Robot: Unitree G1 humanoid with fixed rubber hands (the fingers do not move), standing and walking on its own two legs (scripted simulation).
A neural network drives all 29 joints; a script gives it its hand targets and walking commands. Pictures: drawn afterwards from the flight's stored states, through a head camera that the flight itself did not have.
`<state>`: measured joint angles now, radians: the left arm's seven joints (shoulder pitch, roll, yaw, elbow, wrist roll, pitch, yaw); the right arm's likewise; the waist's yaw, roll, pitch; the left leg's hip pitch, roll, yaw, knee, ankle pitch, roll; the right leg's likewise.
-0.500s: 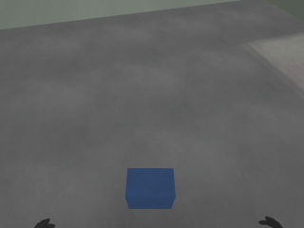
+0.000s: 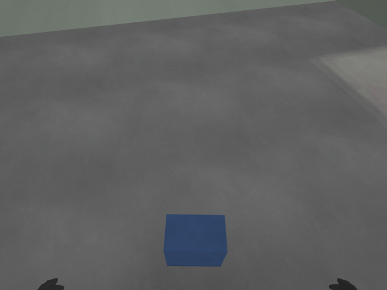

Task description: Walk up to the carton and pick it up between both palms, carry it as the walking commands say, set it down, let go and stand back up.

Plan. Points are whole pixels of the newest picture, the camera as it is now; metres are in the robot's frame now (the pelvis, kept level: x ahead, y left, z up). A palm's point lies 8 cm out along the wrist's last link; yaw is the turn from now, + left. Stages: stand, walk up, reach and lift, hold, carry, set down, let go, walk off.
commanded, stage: walk up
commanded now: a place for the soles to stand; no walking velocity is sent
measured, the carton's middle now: (194, 241) +0.41 -0.01 -0.63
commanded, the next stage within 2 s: reach and lift in 0.54 s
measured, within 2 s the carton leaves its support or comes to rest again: neither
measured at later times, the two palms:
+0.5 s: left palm out of the picture +0.09 +0.33 -0.09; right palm out of the picture +0.10 -0.31 -0.07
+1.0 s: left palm (76, 269) +0.19 +0.26 -0.10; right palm (323, 263) +0.21 -0.28 -0.10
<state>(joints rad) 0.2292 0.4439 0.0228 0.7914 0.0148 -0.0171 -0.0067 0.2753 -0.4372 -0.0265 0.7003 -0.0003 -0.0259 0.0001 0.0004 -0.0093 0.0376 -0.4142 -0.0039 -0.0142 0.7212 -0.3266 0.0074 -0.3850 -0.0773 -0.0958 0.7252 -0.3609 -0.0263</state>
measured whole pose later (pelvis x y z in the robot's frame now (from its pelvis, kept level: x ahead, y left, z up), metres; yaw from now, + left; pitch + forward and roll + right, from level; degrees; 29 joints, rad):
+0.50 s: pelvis +0.00 +0.01 +0.00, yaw +0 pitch +1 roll -1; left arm 0.23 0.44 0.02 0.81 0.01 -0.02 0.00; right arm 0.27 -0.44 -0.03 0.70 0.00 -0.02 0.01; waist 0.00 0.00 0.03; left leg -0.41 -0.01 -0.01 0.72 -0.32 0.02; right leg -0.38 -0.08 -0.10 0.71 -0.35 -0.02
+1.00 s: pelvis +0.01 -0.01 -0.01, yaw +0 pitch +3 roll +1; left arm 0.04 0.31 0.10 0.58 0.03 0.08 -0.05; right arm -0.02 -0.33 -0.06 0.64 0.00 0.05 0.02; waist 0.01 0.00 0.20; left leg -0.47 0.00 -0.01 0.78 -0.36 -0.01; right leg -0.46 -0.06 -0.07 0.81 -0.41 0.01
